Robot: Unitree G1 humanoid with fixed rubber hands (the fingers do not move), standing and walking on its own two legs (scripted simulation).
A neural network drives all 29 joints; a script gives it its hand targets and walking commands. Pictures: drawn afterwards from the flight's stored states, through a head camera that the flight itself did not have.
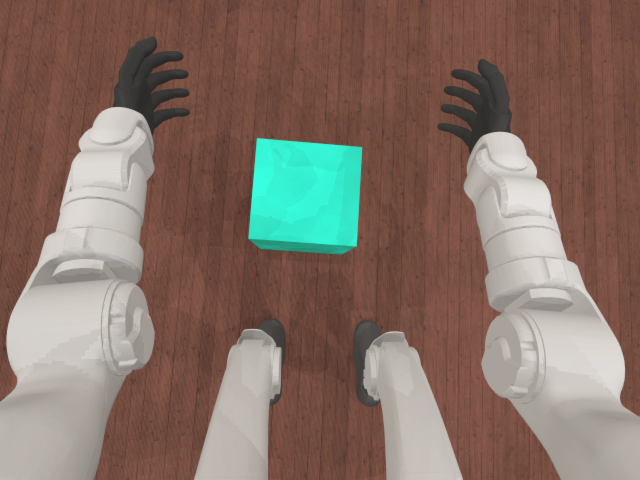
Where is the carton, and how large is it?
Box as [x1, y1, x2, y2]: [248, 138, 361, 254]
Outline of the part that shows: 257,138 248,238 260,248 341,254 356,246 361,147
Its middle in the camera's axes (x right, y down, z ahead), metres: -0.03 -0.08 +0.87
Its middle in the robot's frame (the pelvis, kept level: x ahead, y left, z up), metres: +0.51 +0.03 -0.52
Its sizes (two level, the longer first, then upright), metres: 0.210 0.200 0.250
